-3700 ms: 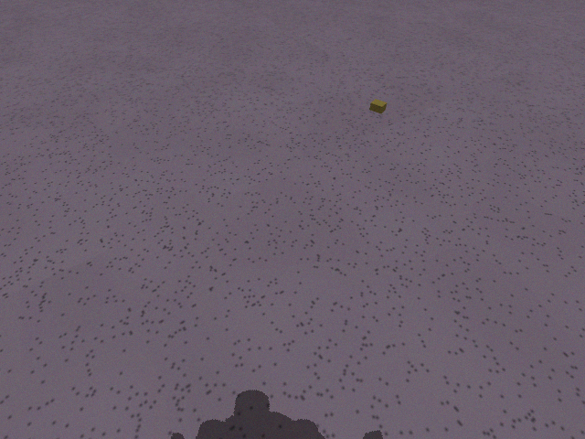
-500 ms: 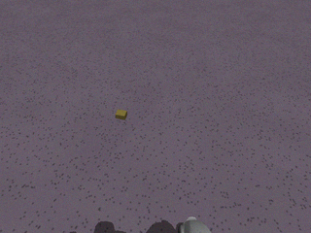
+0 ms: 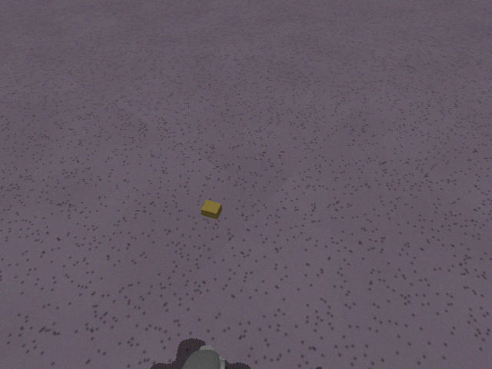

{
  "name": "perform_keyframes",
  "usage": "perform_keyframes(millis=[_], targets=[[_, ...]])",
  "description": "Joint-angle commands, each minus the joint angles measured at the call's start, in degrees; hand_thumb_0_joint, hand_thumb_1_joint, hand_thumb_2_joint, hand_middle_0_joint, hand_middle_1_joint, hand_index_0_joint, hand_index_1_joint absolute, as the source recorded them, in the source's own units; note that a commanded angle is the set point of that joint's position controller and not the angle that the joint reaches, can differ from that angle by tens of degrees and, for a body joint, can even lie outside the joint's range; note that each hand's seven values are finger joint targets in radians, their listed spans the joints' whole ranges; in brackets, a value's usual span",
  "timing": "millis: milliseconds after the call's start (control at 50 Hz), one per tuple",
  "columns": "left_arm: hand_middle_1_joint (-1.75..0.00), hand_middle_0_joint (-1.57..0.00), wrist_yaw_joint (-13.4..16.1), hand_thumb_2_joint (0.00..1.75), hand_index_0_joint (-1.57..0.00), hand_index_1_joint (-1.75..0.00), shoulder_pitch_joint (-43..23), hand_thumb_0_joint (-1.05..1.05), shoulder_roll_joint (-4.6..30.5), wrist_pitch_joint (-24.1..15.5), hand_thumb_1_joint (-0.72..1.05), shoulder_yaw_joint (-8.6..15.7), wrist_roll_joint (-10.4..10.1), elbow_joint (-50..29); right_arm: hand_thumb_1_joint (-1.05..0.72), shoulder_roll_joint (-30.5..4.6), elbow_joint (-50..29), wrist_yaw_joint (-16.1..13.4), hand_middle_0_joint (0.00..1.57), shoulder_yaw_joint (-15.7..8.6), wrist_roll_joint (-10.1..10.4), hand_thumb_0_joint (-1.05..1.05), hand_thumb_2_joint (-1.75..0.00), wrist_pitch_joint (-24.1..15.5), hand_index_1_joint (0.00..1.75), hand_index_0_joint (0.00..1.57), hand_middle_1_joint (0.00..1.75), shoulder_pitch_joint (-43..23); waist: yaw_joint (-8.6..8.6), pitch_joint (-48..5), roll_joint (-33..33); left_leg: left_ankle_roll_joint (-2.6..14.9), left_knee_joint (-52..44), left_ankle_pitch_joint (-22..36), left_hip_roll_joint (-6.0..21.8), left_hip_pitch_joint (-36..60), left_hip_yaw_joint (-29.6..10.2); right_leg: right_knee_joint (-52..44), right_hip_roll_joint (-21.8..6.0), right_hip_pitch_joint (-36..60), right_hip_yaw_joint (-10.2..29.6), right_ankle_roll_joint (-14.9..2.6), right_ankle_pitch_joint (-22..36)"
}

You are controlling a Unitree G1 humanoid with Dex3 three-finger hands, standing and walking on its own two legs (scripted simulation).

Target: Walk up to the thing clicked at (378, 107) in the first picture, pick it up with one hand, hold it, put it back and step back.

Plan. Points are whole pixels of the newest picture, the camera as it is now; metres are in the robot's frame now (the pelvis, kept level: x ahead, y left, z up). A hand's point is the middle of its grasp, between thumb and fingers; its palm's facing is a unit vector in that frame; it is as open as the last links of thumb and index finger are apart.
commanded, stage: walk up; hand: left
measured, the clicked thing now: (211, 209) +0.95 +0.24 -0.75
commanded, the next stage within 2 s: none
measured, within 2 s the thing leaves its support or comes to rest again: neither
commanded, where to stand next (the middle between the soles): +0.58 +0.03 m, yaw -2 degrees
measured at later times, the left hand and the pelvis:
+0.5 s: hand (117, 305) +0.27 +0.30 -0.14, palm faces -0.09 -0.93 -0.37, open 7.4 cm; pelvis +0.20 +0.02 -0.01, yaw -2 degrees
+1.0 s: hand (128, 257) +0.38 +0.31 -0.16, palm faces -0.01 -0.92 -0.38, open 7.4 cm; pelvis +0.37 +0.03 -0.02, yaw +1 degrees
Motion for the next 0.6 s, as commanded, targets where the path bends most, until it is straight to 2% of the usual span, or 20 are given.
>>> perform_keyframes(millis=[0,40,60,80,100,120,140,160,200,220,260,320,400,460,480,500,520,540,560,580], targets=[[-0.3,-0.2,1.22,0.9,-0.2,-0.3,-0.42,0.0,16.22,-1.47,0.9,4.42,-0.42,-4.44,-0.9,-8.12,-6.02,-0.14,0.2,-2.28,0.27,0.0,-0.9,-2.73,0.3,0.2,0.3,-5.4,0.77,-0.03,-8.65,1.47,-6.69,2.17,-0.17,6.8,2.24,-6.8,-15.34,-4.55,9.89,-9.4,6.82],[-0.3,-0.2,1.49,0.9,-0.2,-0.3,-1.04,0.0,16.7,-1.0,0.9,4.06,-0.58,-4.67,-0.9,-8.99,-4.73,-0.55,0.2,-2.69,0.21,0.0,-0.9,-3.02,0.3,0.2,0.3,-1.51,-1.8,-1.41,-6.63,2.23,-9.25,0.43,-1.92,15.4,4.47,-0.32,-14.73,-7.39,8.56,-8.58,10.73],[-0.3,-0.2,1.6,0.9,-0.2,-0.3,-0.19,0.0,15.2,-0.94,0.9,3.26,-0.44,-4.77,-0.9,-10.72,-3.17,-1.01,0.2,-3.38,0.14,0.0,-0.9,-3.26,0.3,0.2,0.3,3.12,-4.31,-3.59,-2.05,3.33,-9.31,-2.51,-4.07,23.57,4.95,8.72,-11.88,-10.4,5.96,-7.18,16.28],[-0.3,-0.2,1.69,0.9,-0.2,-0.3,1.88,0.0,12.55,-0.76,0.9,2.11,-0.69,-4.93,-0.9,-13.51,-1.7,-1.74,0.2,-4.39,-0.38,0.0,-0.9,-3.6,0.3,0.2,0.3,9.92,-7.19,-7.6,5.17,6.1,-12.42,-9.08,-1.56,32.94,0.14,24.1,-7.54,-15.7,2.46,-5.14,17.52],[-0.3,-0.2,1.43,0.9,-0.2,-0.3,4.02,0.0,7.97,-0.51,0.9,1.02,-1.52,-6.13,-0.9,-19.29,-3.1,-2.39,0.2,-5.92,-0.86,0.0,-0.9,-3.88,0.3,0.2,0.3,12.81,-7.69,-10.58,18.14,11.41,-19.25,-16.05,13.88,41.38,-27.24,40.91,0.93,-30.73,1.68,-1.03,-5.15],[-0.3,-0.2,2.39,0.9,-0.2,-0.3,3.1,0.0,13.65,-0.09,0.9,2.5,-1.39,-4.73,-0.9,-20.14,-4.02,-2.51,0.2,-6.18,1.6,0.0,-0.9,-3.79,0.3,0.2,0.3,12.04,-7.77,-11.39,9.96,16.64,-25.01,-17.68,19.17,38.75,-38.28,45.98,1.05,-32.75,8.22,-1.85,-15.84],[-0.3,-0.2,2.56,0.9,-0.2,-0.3,1.44,0.0,15.53,0.13,0.9,1.99,-1.15,-3.91,-0.9,-17.88,-4.55,-2.77,0.2,-5.58,2.19,0.0,-0.9,-3.42,0.3,0.2,0.3,8.64,-6.02,-7.08,2.74,15.71,-24.85,-16.3,17.83,31.36,-30.62,48.87,-1.58,-32.23,11.88,-1.81,-12.17],[-0.3,-0.2,2.21,0.9,-0.2,-0.3,2.87,0.0,14.8,0.12,0.9,1.94,-1.42,-3.4,-0.9,-15.83,-5.71,-3.09,0.2,-4.38,2.14,0.0,-0.9,-3.47,0.3,0.2,0.3,5.4,-4.16,-4.5,2.03,13.2,-24.26,-10.83,14.78,27.94,-22.73,46.12,-2.88,-30.3,13.18,-1.57,-8.26],[-0.3,-0.2,1.73,0.9,-0.2,-0.3,5.67,0.0,14.29,0.45,0.9,2.01,-1.38,-0.99,-0.9,-12.93,-6.12,-3.35,0.2,-3.11,2.16,0.0,-0.9,-3.79,0.3,0.2,0.3,2.19,-1.82,-1.89,4.44,11.18,-24.54,-5.34,11.1,22.11,-12.29,40.2,-5.85,-27.06,11.58,-0.87,-5.0],[-0.3,-0.2,1.32,0.9,-0.2,-0.3,6.84,0.0,13.65,0.76,0.9,2.06,-1.25,-0.49,-0.9,-12.6,-6.41,-3.34,0.2,-2.83,2.08,0.0,-0.9,-4.0,0.3,0.2,0.3,1.33,-1.4,-1.83,5.43,11.43,-25.06,-4.46,10.11,20.11,-9.51,38.63,-5.89,-25.36,9.99,-0.36,-3.69],[-0.3,-0.2,0.58,0.9,-0.2,-0.3,5.31,0.0,12.67,1.12,0.9,2.1,-0.87,-0.61,-0.9,-12.85,-6.92,-3.26,0.2,-2.93,1.5,0.0,-0.9,-4.27,0.3,0.2,0.3,1.89,-2.02,-0.57,6.14,11.86,-26.22,-5.35,8.97,18.3,-6.82,32.92,-6.25,-24.18,8.71,0.91,-2.3],[-0.3,-0.2,-0.11,0.9,-0.2,-0.3,1.24,0.0,12.05,1.09,0.9,2.25,-0.16,-2.29,-0.9,-13.79,-7.25,-3.06,0.2,-3.22,1.5,0.0,-0.9,-4.32,0.3,0.2,0.3,2.86,-3.01,0.47,6.09,14.2,-27.41,-9.24,10.19,20.08,-7.07,25.04,-7.39,-26.76,6.65,1.73,-1.4],[-0.3,-0.2,-0.59,0.9,-0.2,-0.3,-2.55,0.0,11.15,0.65,0.9,2.63,-0.02,-2.78,-0.9,-13.99,-7.74,-2.68,0.2,-3.23,1.55,0.0,-0.9,-4.12,0.3,0.2,0.3,2.53,-3.04,1.67,5.3,12.49,-26.94,-12.39,8.9,16.7,-5.07,15.33,-6.71,-21.84,5.16,1.18,5.51],[-0.3,-0.2,-0.61,0.9,-0.2,-0.3,-0.77,0.0,11.43,0.09,0.9,3.14,-0.22,-1.64,-0.9,-13.91,-8.82,-2.54,0.2,-3.02,1.67,0.0,-0.9,-3.64,0.3,0.2,0.3,-0.64,-0.5,0.8,3.82,11.41,-23.04,-16.05,8.69,12.29,-3.93,11.45,-5.27,-13.18,4.71,0.67,7.35],[-0.3,-0.2,-0.52,0.9,-0.2,-0.3,0.15,0.0,11.71,-0.14,0.9,3.37,-0.15,-0.95,-0.9,-13.35,-8.93,-2.48,0.2,-2.71,1.63,0.0,-0.9,-3.35,0.3,0.2,0.3,-0.73,0.16,0.35,1.72,10.6,-19.97,-17.3,7.15,10.37,-2.17,9.2,-4.07,-9.07,3.54,0.86,8.54],[-0.3,-0.2,-0.11,0.9,-0.2,-0.3,3.09,0.0,12.89,-0.46,0.9,3.96,0.08,-0.02,-0.9,-12.09,-9.13,-2.57,0.2,-2.2,1.42,0.0,-0.9,-3.16,0.3,0.2,0.3,-0.59,1.78,-1.16,-0.34,9.13,-15.01,-17.42,6.2,8.05,-1.86,9.7,-3.27,-2.85,3.96,0.45,6.51],[-0.3,-0.2,0.53,0.9,-0.2,-0.3,6.08,0.0,14.41,-1.02,0.9,4.55,0.27,0.48,-0.9,-9.89,-8.9,-2.58,0.2,-1.35,1.07,0.0,-0.9,-3.02,0.3,0.2,0.3,1.06,3.07,-4.25,-5.66,7.85,-4.91,-13.03,3.22,5.54,1.26,5.83,-3.07,4.78,5.31,-0.5,1.16],[-0.3,-0.2,1.5,0.9,-0.2,-0.3,11.48,0.0,18.59,-1.74,0.9,5.83,0.65,0.99,-0.9,-5.99,-9.36,-2.55,0.2,-0.04,1.29,0.0,-0.9,-3.09,0.3,0.2,0.3,2.63,5.58,-5.55,-19.16,4.99,14.16,-14.67,-2.96,-0.5,6.21,-2.91,-13.74,7.96,22.02,-3.21,-11.06],[-0.3,-0.2,1.82,0.9,-0.2,-0.3,11.47,0.0,22.92,-1.89,0.9,6.15,-0.22,0.18,-0.9,-7.86,-9.35,-2.88,0.2,-0.48,1.31,0.0,-0.9,-2.67,0.3,0.2,0.3,2.75,4.82,-3.8,-20.68,2.48,23.02,-22.33,-8.31,-10.06,3.57,-12.48,-24.99,8.36,45.29,-9.24,-15.6],[-0.3,-0.2,1.9,0.9,-0.2,-0.3,7.52,0.0,21.53,-1.59,0.9,5.4,-0.88,-1.39,-0.9,-11.93,-7.83,-3.56,0.2,-1.47,0.93,0.0,-0.9,-2.07,0.3,0.2,0.3,1.31,3.62,-1.36,-11.7,2.32,26.25,-21.99,-4.45,-9.98,-1.92,-11.15,-26.54,3.9,45.32,-12.43,-14.13]])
